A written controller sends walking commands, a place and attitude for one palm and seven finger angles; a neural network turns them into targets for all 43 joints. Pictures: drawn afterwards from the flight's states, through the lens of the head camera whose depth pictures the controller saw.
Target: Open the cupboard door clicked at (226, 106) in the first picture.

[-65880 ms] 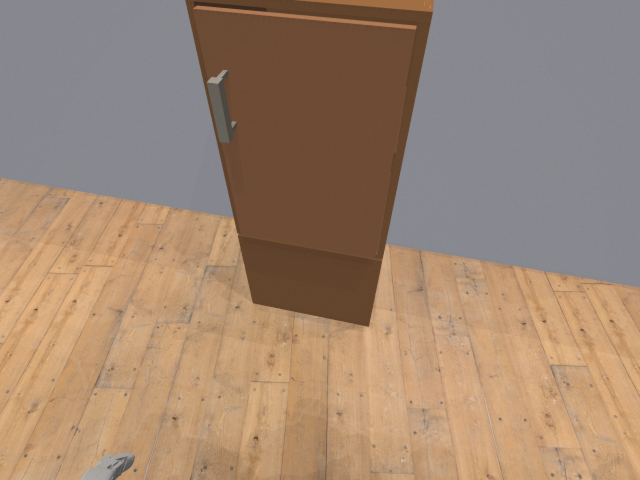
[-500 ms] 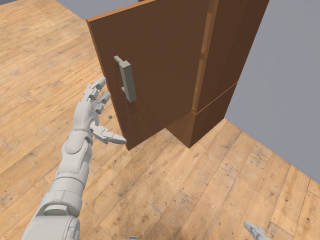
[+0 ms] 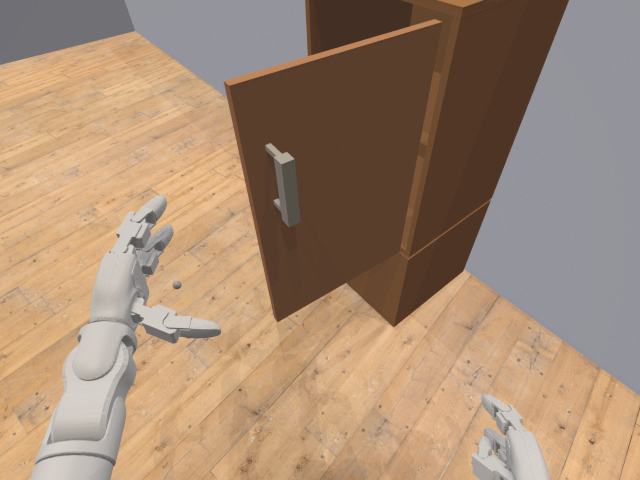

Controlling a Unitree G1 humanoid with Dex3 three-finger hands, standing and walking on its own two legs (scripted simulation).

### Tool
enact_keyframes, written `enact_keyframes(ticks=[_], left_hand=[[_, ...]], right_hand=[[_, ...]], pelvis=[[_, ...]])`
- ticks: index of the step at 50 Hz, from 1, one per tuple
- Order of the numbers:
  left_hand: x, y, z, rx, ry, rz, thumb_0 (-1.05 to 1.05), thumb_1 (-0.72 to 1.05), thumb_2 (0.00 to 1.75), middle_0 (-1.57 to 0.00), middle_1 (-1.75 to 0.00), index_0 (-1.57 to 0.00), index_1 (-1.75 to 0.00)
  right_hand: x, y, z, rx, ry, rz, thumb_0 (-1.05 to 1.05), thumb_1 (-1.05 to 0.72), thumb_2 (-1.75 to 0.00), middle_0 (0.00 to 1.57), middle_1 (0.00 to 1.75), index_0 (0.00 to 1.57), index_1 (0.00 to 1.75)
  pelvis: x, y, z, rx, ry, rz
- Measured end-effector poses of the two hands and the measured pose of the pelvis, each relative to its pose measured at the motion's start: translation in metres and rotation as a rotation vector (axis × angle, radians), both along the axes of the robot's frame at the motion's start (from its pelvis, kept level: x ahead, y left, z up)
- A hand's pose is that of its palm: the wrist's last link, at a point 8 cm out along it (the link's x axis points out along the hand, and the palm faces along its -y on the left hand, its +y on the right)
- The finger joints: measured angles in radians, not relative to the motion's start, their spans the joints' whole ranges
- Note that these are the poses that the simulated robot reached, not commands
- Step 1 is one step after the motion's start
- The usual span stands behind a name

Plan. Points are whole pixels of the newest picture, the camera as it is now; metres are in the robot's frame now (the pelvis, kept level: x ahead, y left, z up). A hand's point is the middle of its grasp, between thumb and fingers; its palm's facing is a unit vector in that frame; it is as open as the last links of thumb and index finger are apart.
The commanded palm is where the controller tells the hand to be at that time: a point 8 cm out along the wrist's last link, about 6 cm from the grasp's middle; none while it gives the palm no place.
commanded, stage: draw the hand back to the body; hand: left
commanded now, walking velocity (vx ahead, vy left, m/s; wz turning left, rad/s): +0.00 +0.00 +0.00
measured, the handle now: (281, 185) +0.54 +0.11 +0.08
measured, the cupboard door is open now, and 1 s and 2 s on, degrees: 85 85 85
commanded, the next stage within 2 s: step back with the hand held close in 0.96 s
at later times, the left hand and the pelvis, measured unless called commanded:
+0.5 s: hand (88, 291) +0.26 +0.26 +0.16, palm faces +0.40 -0.85 -0.36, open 10.1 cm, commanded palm +0.21 +0.30 +0.17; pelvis +0.03 +0.01 +0.02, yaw -1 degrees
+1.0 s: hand (85, 288) +0.26 +0.26 +0.16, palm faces +0.43 -0.82 -0.38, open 7.5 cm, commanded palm +0.21 +0.30 +0.18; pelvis +0.04 +0.00 +0.02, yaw -1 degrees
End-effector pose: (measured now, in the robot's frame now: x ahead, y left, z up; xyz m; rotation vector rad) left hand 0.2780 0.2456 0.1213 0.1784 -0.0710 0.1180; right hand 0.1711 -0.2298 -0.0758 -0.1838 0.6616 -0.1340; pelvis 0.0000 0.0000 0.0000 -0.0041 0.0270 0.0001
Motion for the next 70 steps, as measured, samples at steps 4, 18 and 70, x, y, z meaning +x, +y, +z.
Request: enact_keyframes(ticks=[4,18,70], left_hand=[[-0.015,0.007,0.009,0.052,-0.016,0.077,-0.01,-0.26,0.40,-0.16,-0.30,-0.16,-0.30],[-0.046,0.044,0.040,0.171,-0.052,0.245,0.00,0.21,0.61,-0.18,-0.30,-0.18,-0.30],[-0.092,0.065,0.059,0.376,-0.015,0.251,0.02,0.89,0.90,-0.21,-0.30,-0.21,-0.30]], right_hand=[[0.007,0.008,0.009,-0.001,-0.012,0.007,0.02,-0.91,-0.90,0.20,0.30,0.20,0.30],[0.007,0.022,0.005,0.005,0.062,0.025,0.02,-0.91,-0.90,0.20,0.30,0.21,0.30],[0.000,-0.006,0.015,-0.050,0.083,-0.103,0.02,-0.91,-0.90,0.20,0.30,0.20,0.30]], pelvis=[[0.002,0.002,0.006,0.000,-0.018,-0.006],[0.019,0.011,0.017,0.000,-0.066,-0.014],[0.013,0.015,0.016,-0.009,-0.014,-0.045]])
